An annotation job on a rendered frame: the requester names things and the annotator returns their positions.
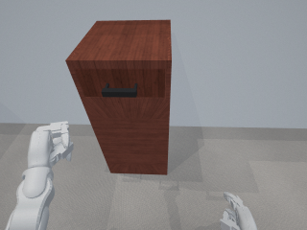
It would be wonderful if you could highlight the robot right hand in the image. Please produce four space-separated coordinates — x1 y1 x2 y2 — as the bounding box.
220 192 257 230

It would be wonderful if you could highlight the cabinet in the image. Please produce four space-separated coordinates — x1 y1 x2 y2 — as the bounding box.
65 19 172 175

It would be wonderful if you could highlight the drawer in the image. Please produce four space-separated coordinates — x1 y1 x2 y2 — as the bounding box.
75 68 165 98

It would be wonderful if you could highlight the left robot forearm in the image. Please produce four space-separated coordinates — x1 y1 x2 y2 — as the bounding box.
5 166 55 230

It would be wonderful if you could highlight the robot left hand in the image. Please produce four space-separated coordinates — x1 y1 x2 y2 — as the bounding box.
27 121 74 169

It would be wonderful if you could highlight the handle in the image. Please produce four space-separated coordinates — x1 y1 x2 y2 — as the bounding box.
101 83 138 98

